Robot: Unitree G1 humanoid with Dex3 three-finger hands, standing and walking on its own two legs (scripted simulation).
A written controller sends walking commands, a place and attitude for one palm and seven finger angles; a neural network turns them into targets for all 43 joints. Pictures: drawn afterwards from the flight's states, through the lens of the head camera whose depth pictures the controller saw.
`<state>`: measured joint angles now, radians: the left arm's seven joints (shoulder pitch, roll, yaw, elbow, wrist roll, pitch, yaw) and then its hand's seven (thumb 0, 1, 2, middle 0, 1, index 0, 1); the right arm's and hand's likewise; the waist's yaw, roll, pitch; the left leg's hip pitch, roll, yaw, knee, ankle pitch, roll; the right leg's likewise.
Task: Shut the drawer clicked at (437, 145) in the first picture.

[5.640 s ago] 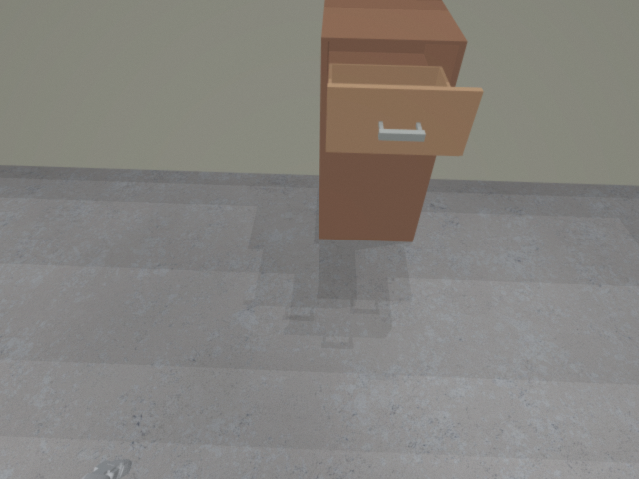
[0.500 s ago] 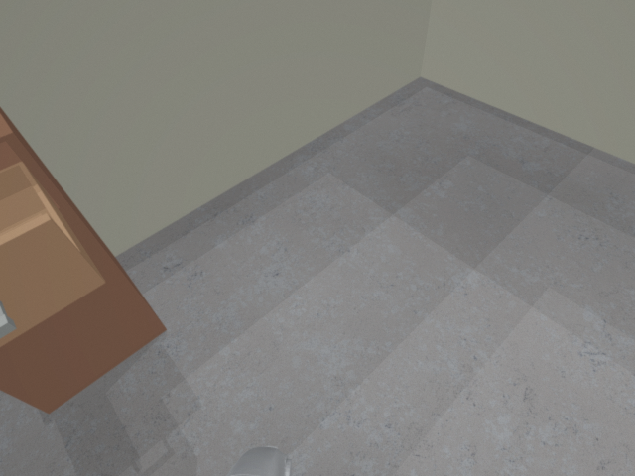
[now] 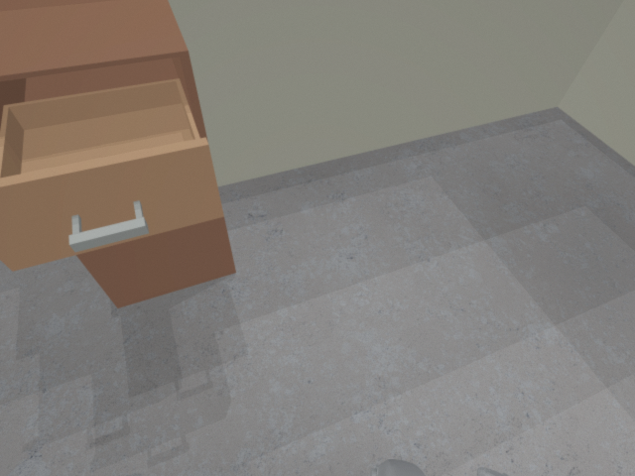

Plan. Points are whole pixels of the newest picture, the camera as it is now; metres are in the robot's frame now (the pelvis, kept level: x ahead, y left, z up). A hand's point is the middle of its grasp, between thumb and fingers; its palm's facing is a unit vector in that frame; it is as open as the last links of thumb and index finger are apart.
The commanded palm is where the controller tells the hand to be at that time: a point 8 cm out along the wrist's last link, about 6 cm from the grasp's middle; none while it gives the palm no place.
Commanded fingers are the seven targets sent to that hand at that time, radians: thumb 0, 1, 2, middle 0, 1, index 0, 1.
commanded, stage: turn to face it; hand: left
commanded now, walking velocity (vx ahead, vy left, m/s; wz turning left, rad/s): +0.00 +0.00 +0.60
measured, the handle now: (109, 224) +0.46 +0.38 -0.03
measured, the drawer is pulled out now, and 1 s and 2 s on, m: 0.29 0.29 0.29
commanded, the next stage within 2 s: take the last steps up to it in 0.60 s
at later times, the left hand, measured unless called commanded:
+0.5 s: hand out of the picture +0.00 +0.16 -0.14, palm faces +0.32 -0.91 -0.28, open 7.4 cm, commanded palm none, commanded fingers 0.00 0.90 0.90 -0.20 -0.30 -0.20 -0.30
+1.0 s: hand out of the picture -0.12 +0.19 -0.17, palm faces +0.45 -0.87 -0.18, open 7.4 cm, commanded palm none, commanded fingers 0.00 0.90 0.90 -0.20 -0.30 -0.20 -0.30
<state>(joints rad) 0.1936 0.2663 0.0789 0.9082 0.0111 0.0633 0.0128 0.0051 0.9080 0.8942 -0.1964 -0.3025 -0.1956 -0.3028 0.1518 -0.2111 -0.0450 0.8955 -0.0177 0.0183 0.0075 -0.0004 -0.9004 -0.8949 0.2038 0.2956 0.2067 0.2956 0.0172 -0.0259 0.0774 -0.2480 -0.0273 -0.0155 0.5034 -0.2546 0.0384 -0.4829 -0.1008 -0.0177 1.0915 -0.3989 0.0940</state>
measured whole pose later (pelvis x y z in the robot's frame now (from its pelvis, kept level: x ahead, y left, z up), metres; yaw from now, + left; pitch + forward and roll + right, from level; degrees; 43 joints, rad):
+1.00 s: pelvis -0.05 +0.01 +0.01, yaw +24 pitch -2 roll -1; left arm 0.31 0.22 0.05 1.04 0.03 0.04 0.00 0.00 0.91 0.89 -0.20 -0.30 -0.20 -0.30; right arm 0.28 -0.16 -0.04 1.00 -0.02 -0.03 -0.02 -0.01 -0.93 -0.89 0.21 0.30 0.21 0.30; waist 0.01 -0.03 -0.01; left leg -0.13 -0.05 0.05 0.35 -0.18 0.08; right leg -0.44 -0.08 -0.02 1.01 -0.29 0.05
